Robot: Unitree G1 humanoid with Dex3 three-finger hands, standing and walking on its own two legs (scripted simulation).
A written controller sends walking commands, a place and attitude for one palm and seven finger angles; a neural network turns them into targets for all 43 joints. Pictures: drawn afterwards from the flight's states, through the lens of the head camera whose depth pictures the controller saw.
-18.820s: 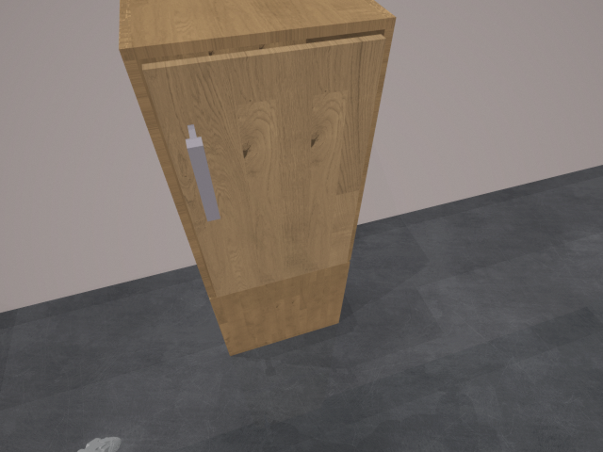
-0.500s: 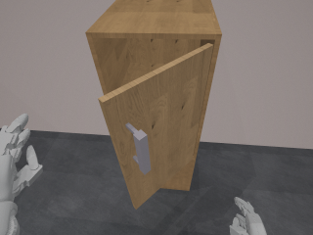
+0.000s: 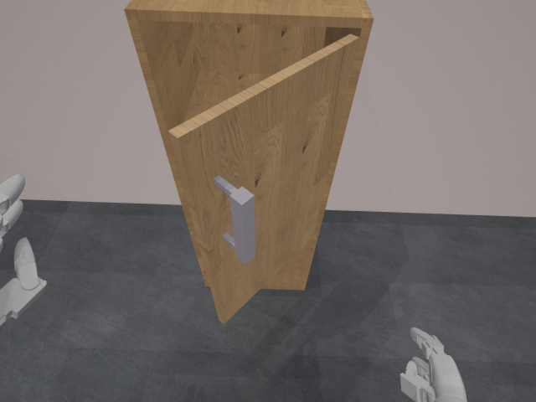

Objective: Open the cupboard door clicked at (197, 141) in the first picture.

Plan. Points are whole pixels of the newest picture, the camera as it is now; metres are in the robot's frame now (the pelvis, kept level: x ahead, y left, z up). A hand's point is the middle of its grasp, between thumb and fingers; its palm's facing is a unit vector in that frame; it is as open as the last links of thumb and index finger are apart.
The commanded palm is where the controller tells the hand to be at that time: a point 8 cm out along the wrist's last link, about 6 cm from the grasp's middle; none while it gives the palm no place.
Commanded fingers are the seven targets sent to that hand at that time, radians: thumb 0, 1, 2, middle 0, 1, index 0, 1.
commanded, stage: step back with the hand held close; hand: left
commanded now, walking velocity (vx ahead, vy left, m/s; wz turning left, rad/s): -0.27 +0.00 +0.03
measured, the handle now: (234, 221) +0.36 +0.08 +0.07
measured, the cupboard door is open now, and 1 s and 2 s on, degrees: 48 48 48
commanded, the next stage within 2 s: stop stepping back and stand still in 0.70 s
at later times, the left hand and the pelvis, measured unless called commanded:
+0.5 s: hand out of the picture +0.11 +0.30 +0.16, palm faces +0.48 -0.77 -0.42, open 7.4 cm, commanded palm +0.04 +0.34 +0.18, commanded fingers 0.00 0.90 0.90 -0.20 -0.30 -0.20 -0.30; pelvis -0.09 +0.03 -0.02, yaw +3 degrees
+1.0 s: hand out of the picture +0.05 +0.29 +0.17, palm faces +0.33 -0.86 -0.40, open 7.4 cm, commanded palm -0.03 +0.34 +0.18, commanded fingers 0.00 0.90 0.90 -0.20 -0.30 -0.20 -0.30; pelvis -0.20 +0.05 -0.01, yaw -4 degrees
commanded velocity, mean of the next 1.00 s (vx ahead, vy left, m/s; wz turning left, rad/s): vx -0.21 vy -0.02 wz -0.02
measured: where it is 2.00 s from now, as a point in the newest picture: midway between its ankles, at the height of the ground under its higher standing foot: outside the picture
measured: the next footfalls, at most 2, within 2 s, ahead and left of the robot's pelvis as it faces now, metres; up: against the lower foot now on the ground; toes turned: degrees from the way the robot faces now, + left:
right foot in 0.76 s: -0.23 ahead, -0.09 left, -0.01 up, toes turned -3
left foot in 0.88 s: -0.03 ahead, +0.10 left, +0.00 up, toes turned -5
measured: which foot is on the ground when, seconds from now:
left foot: down 0.00-0.76, up 0.78-0.86, down 0.88-1.00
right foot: down 0.00-0.46, up 0.48-0.74, down 0.76-0.88, up 0.90-1.00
